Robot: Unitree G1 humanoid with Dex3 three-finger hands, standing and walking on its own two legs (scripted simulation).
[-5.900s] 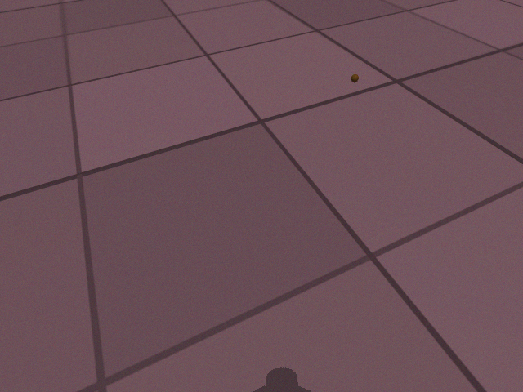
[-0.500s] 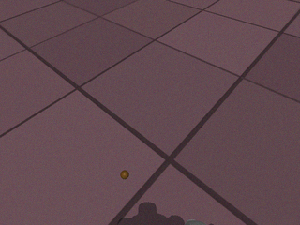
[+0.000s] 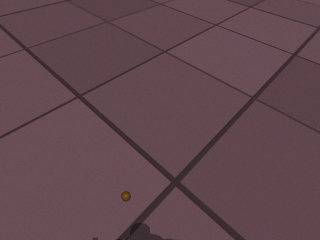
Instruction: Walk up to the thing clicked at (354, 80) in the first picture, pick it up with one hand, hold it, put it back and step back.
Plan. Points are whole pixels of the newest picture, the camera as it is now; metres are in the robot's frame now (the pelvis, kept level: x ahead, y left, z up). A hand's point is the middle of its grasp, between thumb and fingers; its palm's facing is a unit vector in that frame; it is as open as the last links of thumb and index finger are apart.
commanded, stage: walk up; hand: left
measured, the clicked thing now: (125, 196) +0.49 +0.21 -0.73
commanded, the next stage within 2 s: stand in 1.34 s
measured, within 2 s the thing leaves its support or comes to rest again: neither
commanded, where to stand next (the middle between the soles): +0.08 -0.04 m, yaw -1 degrees
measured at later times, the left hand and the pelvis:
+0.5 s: hand out of the picture +0.08 +0.25 -0.13, palm faces +0.04 -0.94 -0.35, open 7.4 cm; pelvis +0.02 -0.02 +0.02, yaw +1 degrees
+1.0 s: hand out of the picture +0.10 +0.23 -0.14, palm faces +0.00 -0.95 -0.32, open 7.4 cm; pelvis +0.02 -0.02 +0.02, yaw +1 degrees
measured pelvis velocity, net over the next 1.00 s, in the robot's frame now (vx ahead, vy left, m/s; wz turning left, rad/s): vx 0.02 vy -0.02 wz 0.01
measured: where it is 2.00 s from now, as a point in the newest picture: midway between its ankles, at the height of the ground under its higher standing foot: outside the picture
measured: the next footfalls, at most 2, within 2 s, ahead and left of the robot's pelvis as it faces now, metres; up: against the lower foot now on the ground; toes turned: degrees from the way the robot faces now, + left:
none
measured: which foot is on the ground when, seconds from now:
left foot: down 0.00-1.00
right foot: down 0.00-1.00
